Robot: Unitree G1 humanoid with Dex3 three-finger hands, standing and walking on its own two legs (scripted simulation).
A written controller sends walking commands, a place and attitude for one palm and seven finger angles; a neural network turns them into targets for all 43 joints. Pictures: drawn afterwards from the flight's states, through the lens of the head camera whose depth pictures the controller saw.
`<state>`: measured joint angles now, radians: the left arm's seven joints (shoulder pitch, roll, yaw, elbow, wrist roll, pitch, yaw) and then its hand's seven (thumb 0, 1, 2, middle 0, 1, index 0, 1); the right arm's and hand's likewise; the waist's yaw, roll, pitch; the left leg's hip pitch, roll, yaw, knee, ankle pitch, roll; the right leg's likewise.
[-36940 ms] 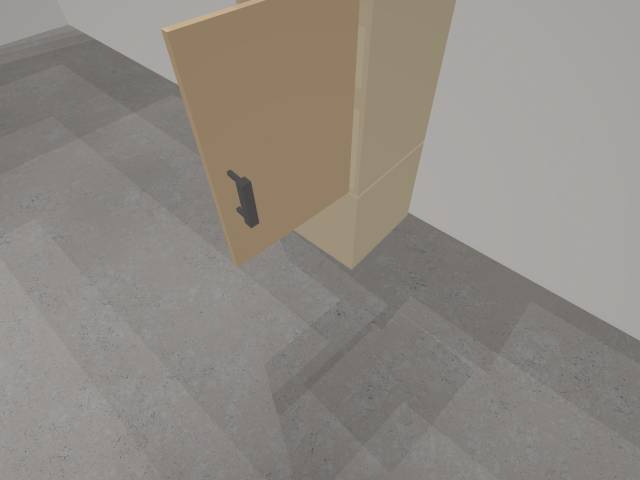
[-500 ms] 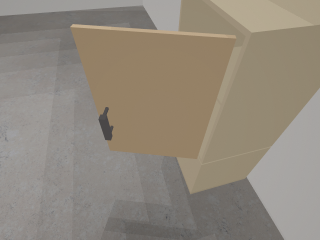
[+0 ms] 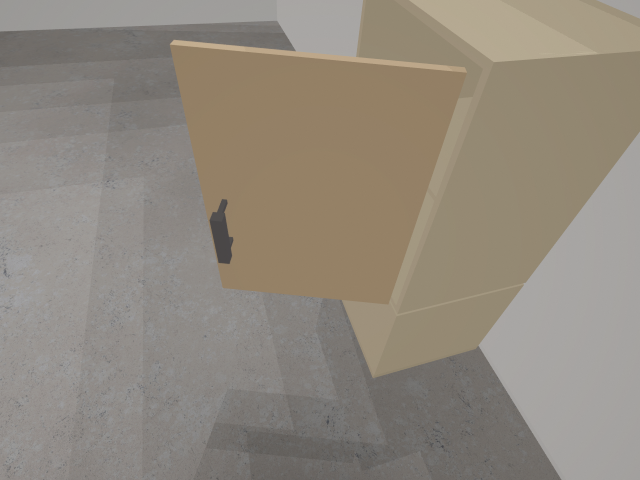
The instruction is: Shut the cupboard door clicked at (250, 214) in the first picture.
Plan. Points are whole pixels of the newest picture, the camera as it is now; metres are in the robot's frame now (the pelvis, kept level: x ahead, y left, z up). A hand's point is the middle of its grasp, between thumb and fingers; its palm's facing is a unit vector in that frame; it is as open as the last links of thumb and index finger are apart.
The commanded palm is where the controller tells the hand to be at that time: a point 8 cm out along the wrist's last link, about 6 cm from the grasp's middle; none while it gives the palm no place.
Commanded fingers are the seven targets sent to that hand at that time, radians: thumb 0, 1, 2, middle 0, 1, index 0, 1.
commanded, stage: shuffle to correct the standing spot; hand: left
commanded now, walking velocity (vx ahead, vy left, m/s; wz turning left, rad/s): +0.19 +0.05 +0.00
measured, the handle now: (224, 231) +0.58 +0.22 -0.10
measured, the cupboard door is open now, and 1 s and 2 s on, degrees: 69 69 69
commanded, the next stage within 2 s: come to a stop and stand still in 0.96 s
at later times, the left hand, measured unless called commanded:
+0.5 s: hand out of the picture +0.03 +0.20 -0.17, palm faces -0.01 -0.99 -0.15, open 7.4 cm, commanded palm none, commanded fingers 0.00 0.90 0.90 -0.20 -0.30 -0.20 -0.30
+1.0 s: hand out of the picture +0.05 +0.21 -0.18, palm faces +0.02 -0.99 -0.13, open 7.4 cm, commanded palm none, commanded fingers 0.00 0.90 0.90 -0.20 -0.30 -0.20 -0.30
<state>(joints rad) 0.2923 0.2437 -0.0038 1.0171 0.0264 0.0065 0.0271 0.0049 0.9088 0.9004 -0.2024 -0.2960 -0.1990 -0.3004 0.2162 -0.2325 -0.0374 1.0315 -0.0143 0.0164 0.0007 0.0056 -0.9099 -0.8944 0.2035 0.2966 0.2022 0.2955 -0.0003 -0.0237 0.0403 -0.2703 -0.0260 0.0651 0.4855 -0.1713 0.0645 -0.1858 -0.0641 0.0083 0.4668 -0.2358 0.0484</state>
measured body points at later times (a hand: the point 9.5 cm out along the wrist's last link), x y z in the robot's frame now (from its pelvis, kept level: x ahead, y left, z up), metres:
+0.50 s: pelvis +0.00 +0.03 +0.00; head +0.01 +0.04 +0.45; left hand +0.03 +0.25 -0.16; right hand -0.05 -0.18 -0.15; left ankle +0.06 +0.07 -0.74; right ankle +0.00 -0.11 -0.68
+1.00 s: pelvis +0.09 +0.05 +0.00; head +0.10 +0.07 +0.45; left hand +0.05 +0.26 -0.17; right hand +0.09 -0.20 -0.14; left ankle +0.16 +0.17 -0.73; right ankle +0.02 -0.10 -0.74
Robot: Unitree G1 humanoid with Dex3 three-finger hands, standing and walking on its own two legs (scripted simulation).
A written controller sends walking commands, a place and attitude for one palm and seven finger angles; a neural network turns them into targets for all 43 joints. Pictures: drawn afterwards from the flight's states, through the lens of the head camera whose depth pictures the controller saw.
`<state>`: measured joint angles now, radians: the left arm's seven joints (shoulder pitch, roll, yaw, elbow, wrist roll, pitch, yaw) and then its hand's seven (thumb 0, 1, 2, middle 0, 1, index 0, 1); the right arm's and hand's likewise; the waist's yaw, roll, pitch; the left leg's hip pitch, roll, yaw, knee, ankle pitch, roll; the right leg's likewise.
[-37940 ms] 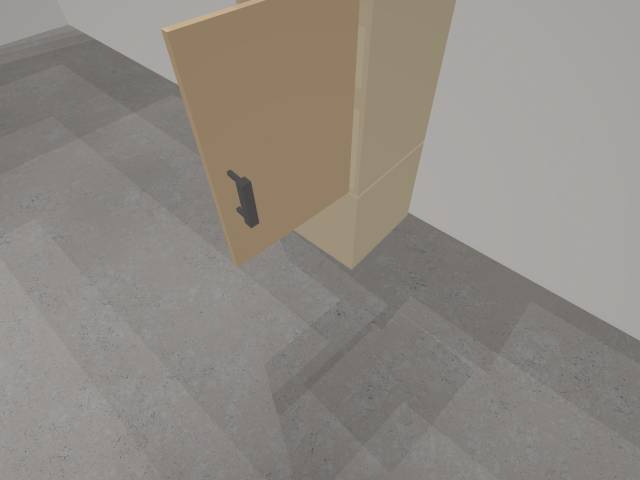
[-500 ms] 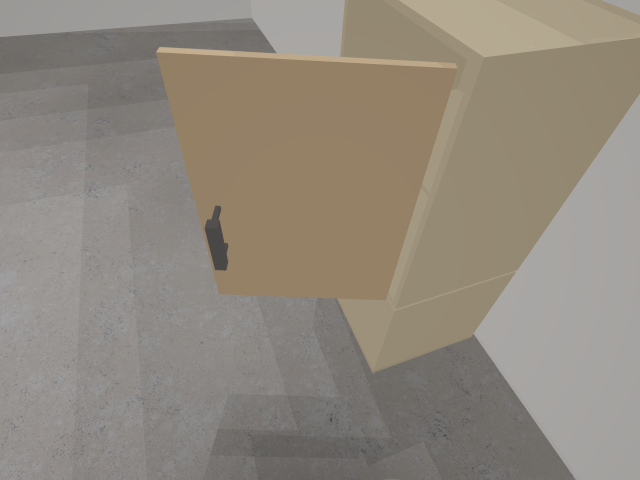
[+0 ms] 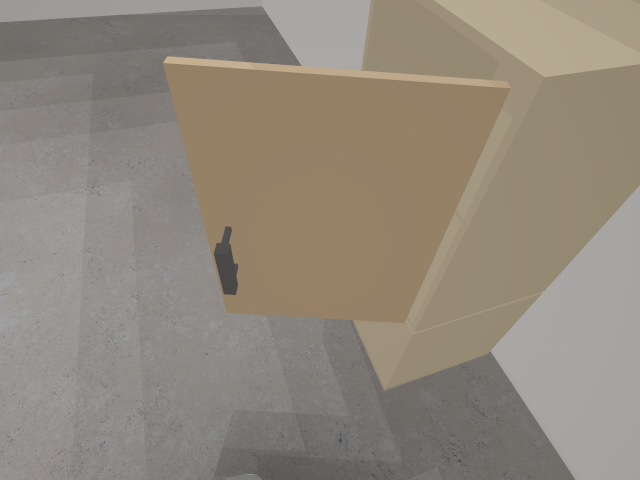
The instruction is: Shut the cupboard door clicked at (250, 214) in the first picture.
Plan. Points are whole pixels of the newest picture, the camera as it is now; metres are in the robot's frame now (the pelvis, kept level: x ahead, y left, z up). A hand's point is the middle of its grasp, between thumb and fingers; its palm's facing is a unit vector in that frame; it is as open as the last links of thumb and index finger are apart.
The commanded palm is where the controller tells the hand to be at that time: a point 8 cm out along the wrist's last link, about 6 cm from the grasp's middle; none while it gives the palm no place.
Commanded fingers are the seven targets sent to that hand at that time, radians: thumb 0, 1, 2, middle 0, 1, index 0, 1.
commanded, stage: come to a stop and stand still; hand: left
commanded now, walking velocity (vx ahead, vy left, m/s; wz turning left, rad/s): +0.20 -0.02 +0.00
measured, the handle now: (229, 260) +0.49 +0.19 -0.10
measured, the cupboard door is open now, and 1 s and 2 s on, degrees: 69 69 69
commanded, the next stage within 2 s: none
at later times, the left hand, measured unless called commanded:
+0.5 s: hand out of the picture +0.15 +0.18 -0.17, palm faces -0.01 -0.98 -0.21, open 7.3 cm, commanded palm none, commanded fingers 0.00 0.90 0.90 -0.20 -0.30 -0.20 -0.30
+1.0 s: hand out of the picture +0.03 +0.25 -0.16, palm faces +0.00 -0.96 -0.29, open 7.4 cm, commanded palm none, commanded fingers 0.00 0.90 0.90 -0.20 -0.30 -0.20 -0.30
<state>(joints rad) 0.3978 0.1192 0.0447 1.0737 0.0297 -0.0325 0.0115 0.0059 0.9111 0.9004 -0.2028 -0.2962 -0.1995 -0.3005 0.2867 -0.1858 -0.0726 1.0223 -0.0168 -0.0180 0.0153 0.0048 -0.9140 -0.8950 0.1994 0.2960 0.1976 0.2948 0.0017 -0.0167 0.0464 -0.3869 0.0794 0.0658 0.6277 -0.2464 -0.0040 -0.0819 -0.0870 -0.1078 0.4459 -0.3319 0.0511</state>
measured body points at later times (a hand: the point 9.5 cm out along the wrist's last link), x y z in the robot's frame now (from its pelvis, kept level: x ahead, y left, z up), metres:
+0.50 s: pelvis +0.05 +0.01 +0.00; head +0.09 +0.01 +0.44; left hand +0.15 +0.23 -0.15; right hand +0.08 -0.22 -0.16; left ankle +0.03 +0.12 -0.70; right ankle +0.09 -0.09 -0.73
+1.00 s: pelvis +0.01 +0.05 +0.00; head +0.01 +0.02 +0.45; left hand +0.03 +0.30 -0.13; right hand +0.06 -0.18 -0.16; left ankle +0.03 +0.12 -0.73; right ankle +0.06 -0.07 -0.73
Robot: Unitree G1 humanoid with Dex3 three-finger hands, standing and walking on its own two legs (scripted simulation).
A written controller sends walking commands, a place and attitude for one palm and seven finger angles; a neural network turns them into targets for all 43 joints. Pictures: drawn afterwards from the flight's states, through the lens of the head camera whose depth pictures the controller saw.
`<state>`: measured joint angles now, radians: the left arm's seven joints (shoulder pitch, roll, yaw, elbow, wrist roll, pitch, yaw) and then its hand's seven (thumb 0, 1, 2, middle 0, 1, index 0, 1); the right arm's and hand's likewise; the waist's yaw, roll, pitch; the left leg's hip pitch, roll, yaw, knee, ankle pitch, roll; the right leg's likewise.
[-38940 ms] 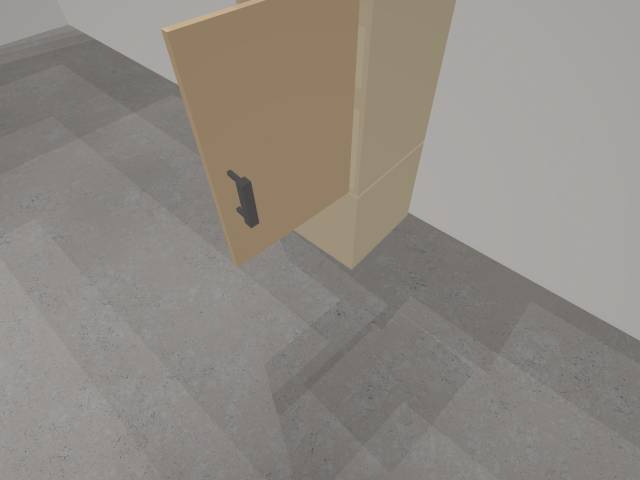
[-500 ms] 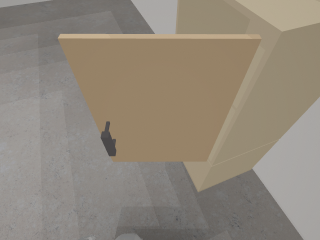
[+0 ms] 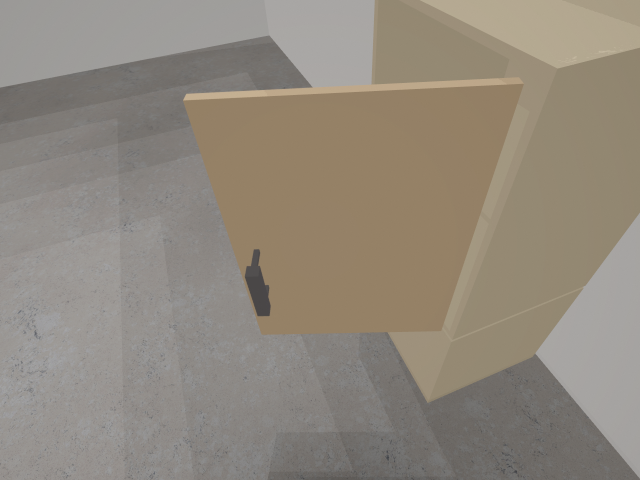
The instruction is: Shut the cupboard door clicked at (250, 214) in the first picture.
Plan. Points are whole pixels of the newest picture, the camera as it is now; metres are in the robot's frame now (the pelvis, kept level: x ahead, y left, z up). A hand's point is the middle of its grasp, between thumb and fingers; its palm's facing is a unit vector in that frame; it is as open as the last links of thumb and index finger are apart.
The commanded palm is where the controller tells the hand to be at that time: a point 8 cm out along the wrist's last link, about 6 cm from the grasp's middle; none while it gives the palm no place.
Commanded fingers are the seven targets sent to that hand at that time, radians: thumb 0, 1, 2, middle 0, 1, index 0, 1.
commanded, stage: come to a stop and stand still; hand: left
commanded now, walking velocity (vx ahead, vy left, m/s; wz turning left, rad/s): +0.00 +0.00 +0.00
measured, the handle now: (260, 282) +0.47 +0.15 -0.10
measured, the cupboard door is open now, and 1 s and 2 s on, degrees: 69 69 69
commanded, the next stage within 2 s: look again from close up in 1.08 s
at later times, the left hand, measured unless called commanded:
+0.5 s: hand out of the picture +0.04 +0.14 -0.16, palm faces +0.01 -0.97 -0.23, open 7.3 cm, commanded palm none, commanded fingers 0.00 0.90 0.90 -0.20 -0.30 -0.20 -0.30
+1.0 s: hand out of the picture +0.06 +0.12 -0.16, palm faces +0.04 -0.97 -0.22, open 7.3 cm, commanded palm none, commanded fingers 0.00 0.90 0.90 -0.20 -0.30 -0.20 -0.30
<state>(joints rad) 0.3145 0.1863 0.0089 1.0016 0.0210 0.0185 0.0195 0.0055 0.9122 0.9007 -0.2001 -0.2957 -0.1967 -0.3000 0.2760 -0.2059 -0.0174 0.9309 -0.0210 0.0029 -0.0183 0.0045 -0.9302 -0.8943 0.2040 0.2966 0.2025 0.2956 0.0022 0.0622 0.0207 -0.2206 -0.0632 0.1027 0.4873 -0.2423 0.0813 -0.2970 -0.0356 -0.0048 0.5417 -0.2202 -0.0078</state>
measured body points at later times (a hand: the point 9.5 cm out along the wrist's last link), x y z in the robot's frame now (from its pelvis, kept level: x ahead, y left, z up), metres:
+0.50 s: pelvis +0.02 -0.04 +0.01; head +0.04 -0.06 +0.46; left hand +0.04 +0.19 -0.14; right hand +0.02 -0.26 -0.16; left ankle +0.02 +0.07 -0.73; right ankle +0.05 -0.13 -0.73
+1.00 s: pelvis +0.05 -0.06 +0.01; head +0.06 -0.07 +0.46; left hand +0.06 +0.17 -0.14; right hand +0.06 -0.28 -0.16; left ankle +0.02 +0.07 -0.73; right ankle +0.05 -0.13 -0.73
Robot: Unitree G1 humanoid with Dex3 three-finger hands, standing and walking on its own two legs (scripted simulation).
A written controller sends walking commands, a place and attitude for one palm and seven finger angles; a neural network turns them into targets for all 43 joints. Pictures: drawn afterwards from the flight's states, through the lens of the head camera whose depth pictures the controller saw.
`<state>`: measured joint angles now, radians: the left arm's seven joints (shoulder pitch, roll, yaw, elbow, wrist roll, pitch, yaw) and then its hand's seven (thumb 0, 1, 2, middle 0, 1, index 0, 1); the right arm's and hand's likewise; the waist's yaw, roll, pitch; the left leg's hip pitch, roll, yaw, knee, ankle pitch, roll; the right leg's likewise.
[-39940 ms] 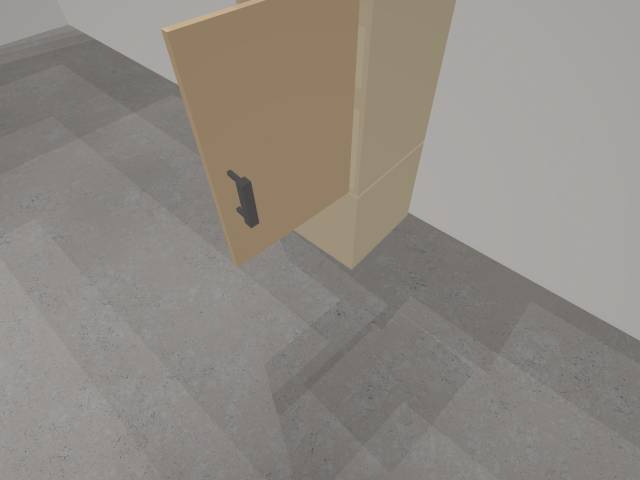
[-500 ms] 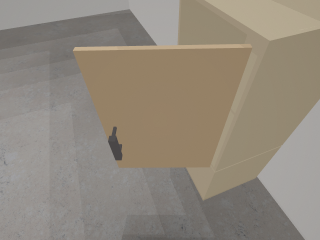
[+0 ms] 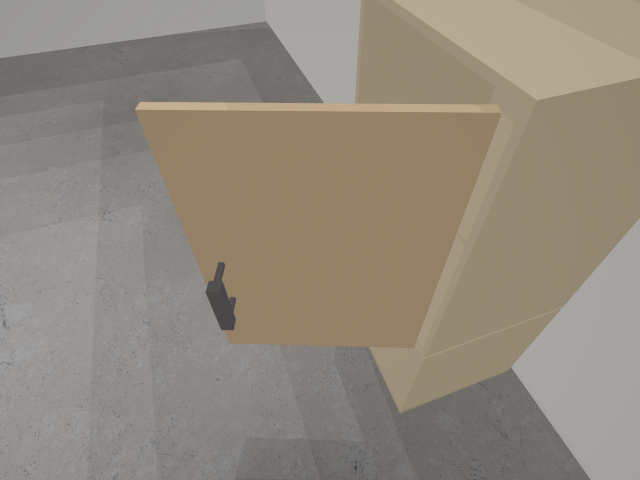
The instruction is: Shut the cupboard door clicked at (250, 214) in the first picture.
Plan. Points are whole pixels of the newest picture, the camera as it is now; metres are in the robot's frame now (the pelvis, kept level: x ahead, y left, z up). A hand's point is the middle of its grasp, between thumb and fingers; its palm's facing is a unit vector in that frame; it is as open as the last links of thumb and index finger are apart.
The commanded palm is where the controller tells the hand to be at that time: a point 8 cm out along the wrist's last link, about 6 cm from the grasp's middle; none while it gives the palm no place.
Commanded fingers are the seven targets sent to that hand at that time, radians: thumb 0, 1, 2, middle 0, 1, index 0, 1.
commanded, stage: come to a stop and stand still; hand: left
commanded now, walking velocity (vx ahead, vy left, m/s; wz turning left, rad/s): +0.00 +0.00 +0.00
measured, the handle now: (224, 296) +0.43 +0.20 -0.11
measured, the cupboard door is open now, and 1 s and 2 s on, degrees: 69 69 69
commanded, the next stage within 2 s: look again from close up in 0.08 s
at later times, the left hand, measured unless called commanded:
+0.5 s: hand out of the picture +0.00 +0.17 -0.17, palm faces +0.03 -0.98 -0.19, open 7.3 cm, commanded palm none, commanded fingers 0.00 0.90 0.90 -0.20 -0.30 -0.20 -0.30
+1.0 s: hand (164, 433) +0.18 +0.21 -0.04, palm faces +0.23 -0.97 -0.11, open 7.1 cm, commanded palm +0.09 +0.24 -0.08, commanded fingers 0.00 0.90 0.90 -0.38 -0.50 -0.38 -0.50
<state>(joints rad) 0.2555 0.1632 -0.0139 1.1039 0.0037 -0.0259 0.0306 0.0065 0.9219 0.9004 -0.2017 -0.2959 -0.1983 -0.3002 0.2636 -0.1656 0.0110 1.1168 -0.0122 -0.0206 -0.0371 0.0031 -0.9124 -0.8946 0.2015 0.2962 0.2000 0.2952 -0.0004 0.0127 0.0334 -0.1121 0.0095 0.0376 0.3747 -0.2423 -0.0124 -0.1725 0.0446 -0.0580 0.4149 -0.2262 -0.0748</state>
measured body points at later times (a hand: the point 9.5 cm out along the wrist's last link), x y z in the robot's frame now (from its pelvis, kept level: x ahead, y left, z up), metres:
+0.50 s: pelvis +0.00 +0.00 +0.00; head +0.01 -0.01 +0.45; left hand +0.00 +0.22 -0.16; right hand -0.01 -0.22 -0.16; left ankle -0.03 +0.13 -0.74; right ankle +0.00 -0.07 -0.74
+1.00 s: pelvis -0.02 +0.03 -0.02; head -0.02 +0.01 +0.43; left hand +0.17 +0.26 -0.03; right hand +0.09 -0.23 -0.14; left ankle -0.03 +0.13 -0.74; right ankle +0.00 -0.07 -0.74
